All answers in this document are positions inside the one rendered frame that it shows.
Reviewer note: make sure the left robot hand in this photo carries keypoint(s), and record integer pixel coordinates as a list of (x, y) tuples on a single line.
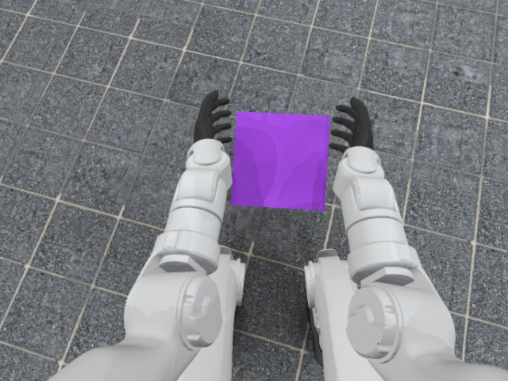
[(204, 128)]

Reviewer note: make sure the carton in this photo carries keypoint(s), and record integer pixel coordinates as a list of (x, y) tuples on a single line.
[(280, 160)]

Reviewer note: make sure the robot left shin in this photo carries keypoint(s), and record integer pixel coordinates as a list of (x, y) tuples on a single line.
[(226, 250)]

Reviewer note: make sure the robot right foot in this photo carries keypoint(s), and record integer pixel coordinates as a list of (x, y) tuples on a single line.
[(317, 348)]

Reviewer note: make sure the robot right forearm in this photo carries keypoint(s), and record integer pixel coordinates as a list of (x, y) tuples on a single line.
[(379, 250)]

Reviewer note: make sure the left robot upper arm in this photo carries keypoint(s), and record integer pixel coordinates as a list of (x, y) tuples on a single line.
[(169, 317)]

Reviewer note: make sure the right robot upper arm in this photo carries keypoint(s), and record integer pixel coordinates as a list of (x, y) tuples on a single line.
[(407, 334)]

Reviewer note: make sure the right robot hand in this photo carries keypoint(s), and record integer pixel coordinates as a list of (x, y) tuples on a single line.
[(361, 128)]

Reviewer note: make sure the robot left forearm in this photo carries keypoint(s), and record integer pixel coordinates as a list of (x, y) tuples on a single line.
[(190, 238)]

